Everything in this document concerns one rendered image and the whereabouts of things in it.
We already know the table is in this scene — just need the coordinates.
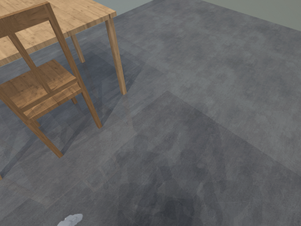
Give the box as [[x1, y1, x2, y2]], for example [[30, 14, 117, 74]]
[[0, 0, 127, 180]]

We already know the chair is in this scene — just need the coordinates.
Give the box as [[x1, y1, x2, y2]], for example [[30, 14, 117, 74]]
[[0, 1, 102, 158]]

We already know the left robot hand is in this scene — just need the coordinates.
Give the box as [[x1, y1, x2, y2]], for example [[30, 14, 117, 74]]
[[57, 214, 83, 226]]

